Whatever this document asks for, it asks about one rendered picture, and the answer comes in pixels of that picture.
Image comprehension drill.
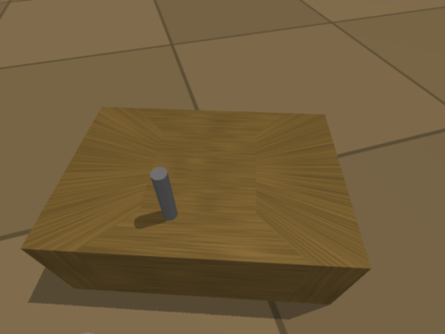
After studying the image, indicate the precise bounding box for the can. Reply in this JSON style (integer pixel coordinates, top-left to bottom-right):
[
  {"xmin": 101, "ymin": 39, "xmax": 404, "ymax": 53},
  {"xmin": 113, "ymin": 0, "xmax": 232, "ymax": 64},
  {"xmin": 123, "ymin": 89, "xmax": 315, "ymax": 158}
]
[{"xmin": 150, "ymin": 167, "xmax": 177, "ymax": 221}]

